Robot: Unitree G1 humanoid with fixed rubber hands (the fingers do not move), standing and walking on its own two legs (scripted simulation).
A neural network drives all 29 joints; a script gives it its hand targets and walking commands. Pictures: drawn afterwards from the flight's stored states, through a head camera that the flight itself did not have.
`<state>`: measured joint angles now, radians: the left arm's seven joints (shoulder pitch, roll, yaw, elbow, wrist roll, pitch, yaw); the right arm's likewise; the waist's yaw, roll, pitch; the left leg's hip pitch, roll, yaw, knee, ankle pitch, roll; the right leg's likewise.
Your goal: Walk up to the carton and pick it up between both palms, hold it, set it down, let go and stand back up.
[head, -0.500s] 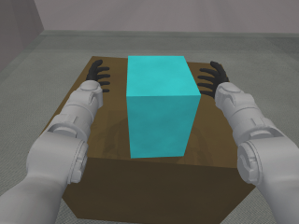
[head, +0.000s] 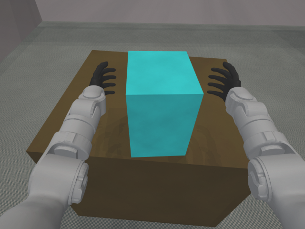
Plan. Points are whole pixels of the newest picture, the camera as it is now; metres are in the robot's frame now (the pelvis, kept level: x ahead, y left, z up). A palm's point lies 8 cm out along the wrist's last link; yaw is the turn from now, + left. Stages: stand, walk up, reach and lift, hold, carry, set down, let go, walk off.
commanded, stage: set down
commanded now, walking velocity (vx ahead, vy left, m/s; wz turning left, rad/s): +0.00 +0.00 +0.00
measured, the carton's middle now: (158, 105) +0.51 +0.01 +0.06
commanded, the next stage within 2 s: none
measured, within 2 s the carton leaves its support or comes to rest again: neither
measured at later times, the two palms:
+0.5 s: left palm (91, 128) +0.36 +0.18 +0.11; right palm (237, 131) +0.36 -0.19 +0.12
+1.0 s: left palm (90, 169) +0.29 +0.18 +0.03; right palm (236, 174) +0.28 -0.20 +0.03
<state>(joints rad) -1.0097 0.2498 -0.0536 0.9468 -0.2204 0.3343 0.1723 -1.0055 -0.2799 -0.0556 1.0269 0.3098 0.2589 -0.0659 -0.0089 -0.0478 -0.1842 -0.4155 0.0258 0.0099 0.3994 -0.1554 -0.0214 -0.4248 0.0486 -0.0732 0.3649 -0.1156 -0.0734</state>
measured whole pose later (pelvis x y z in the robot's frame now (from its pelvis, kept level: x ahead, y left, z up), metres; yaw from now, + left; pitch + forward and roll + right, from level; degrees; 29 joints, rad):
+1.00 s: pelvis +0.01 +0.02 +0.00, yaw -2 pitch +2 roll +0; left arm -0.02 0.10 -0.06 0.15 -0.12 0.19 0.19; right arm -0.04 -0.24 -0.04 0.33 0.26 0.01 0.03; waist 0.02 -0.02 0.01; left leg -0.21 0.00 0.05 0.37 -0.19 0.01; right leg -0.25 0.04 0.00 0.38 -0.16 -0.04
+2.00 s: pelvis +0.05 +0.03 +0.00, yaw -3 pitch -2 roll -1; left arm 0.24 0.16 -0.04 0.43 -0.01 0.12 0.08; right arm 0.21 -0.21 -0.02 0.66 0.06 -0.18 0.07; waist 0.02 -0.01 0.06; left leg -0.07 0.01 0.06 0.38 -0.27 0.02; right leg -0.10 0.05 0.02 0.34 -0.21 -0.02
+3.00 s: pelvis +0.03 +0.02 +0.00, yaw -3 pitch -4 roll +0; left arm 0.20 0.21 -0.02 0.51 -0.03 0.15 0.05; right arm 0.19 -0.15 -0.06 0.77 -0.03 -0.22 0.05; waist 0.01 -0.03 0.08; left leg -0.10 0.01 0.06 0.43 -0.27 0.01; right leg -0.13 0.05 0.00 0.41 -0.22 -0.04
